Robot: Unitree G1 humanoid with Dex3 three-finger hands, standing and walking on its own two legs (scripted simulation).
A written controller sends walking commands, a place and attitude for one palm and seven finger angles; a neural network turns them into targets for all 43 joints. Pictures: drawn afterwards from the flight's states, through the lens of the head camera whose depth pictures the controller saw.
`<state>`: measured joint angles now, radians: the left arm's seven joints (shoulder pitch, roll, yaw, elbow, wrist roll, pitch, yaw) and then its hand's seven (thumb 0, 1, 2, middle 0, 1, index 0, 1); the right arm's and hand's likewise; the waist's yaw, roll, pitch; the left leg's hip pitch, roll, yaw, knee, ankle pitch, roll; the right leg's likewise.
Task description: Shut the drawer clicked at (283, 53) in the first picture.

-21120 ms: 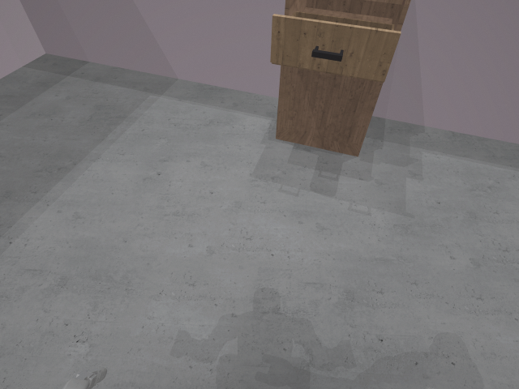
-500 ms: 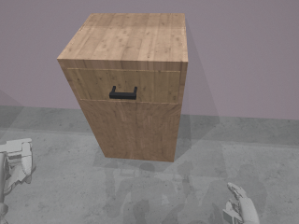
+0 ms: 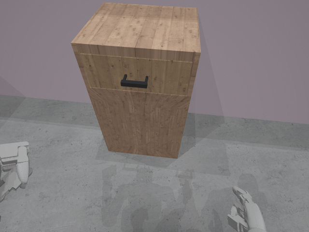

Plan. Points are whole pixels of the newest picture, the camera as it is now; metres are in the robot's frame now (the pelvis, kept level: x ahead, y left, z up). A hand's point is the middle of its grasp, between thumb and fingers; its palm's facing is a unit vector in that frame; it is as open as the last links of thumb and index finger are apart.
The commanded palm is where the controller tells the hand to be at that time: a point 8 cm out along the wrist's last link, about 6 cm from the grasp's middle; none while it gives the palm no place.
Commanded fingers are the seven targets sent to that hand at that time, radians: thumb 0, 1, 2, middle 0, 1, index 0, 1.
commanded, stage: step back with the hand held close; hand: left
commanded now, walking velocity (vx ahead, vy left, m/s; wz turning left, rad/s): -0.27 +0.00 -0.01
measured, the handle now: (135, 80) +0.70 +0.13 -0.04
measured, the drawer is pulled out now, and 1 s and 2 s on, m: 0.00 0.00 0.00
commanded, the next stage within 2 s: stop stepping back and stand still in 0.72 s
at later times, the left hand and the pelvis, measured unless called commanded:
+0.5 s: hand (9, 202) +0.13 +0.24 +0.17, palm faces +0.37 -0.81 -0.45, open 3.2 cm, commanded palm +0.06 +0.29 +0.18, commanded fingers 0.00 0.90 0.90 -1.40 -1.60 -1.40 -1.60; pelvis -0.06 +0.00 -0.01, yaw +2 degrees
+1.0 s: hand out of the picture +0.06 +0.20 +0.18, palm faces +0.24 -0.84 -0.49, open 3.2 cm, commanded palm -0.01 +0.25 +0.18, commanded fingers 0.00 0.90 0.90 -1.40 -1.60 -1.40 -1.60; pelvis -0.16 -0.02 +0.00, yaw -3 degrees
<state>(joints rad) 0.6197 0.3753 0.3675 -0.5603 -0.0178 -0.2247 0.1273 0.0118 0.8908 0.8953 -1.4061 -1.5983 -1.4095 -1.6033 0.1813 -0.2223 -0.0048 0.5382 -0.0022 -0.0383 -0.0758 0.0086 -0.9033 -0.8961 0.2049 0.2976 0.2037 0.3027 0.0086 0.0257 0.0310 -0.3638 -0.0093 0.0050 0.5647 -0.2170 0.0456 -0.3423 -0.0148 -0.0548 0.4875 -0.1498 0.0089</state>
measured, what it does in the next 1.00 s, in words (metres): walks backwards: right foot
